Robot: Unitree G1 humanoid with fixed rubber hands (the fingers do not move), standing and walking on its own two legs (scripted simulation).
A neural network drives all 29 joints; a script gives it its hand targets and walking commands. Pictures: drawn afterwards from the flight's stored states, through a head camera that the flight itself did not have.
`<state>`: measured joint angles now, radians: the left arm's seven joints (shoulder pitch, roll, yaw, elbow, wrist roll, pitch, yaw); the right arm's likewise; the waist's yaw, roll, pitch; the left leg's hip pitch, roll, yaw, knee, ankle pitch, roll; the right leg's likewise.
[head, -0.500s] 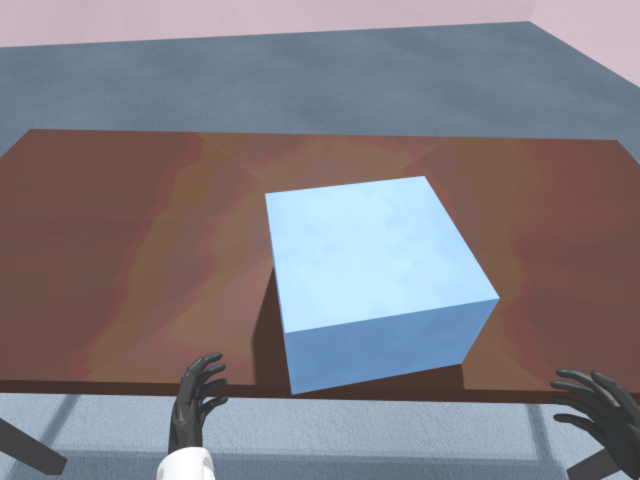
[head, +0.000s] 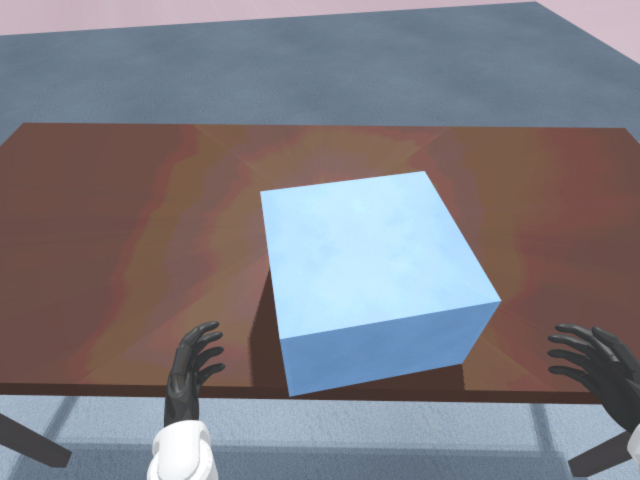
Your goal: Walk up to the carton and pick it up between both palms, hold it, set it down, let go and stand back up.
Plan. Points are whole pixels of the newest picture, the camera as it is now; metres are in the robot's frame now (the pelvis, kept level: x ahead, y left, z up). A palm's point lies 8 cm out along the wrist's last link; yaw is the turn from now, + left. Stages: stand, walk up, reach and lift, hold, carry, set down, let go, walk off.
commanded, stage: reach and lift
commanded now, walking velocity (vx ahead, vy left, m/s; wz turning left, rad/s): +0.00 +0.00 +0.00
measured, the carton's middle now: (361, 277) +0.39 -0.04 +0.01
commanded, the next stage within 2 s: none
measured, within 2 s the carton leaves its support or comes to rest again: neither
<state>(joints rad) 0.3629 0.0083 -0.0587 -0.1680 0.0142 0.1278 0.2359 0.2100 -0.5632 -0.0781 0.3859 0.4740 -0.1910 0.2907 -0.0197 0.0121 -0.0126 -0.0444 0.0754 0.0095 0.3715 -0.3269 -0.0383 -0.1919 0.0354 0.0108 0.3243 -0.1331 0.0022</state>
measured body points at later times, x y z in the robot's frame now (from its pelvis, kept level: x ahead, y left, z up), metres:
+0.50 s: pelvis -0.04 -0.02 +0.00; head -0.03 -0.02 +0.45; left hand +0.27 +0.16 +0.07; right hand +0.28 -0.32 +0.08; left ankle -0.08 +0.13 -0.74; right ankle +0.02 -0.13 -0.74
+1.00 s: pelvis -0.03 -0.02 +0.00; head +0.00 -0.03 +0.45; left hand +0.32 +0.17 +0.11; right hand +0.36 -0.30 +0.12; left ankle -0.08 +0.13 -0.74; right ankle +0.02 -0.13 -0.74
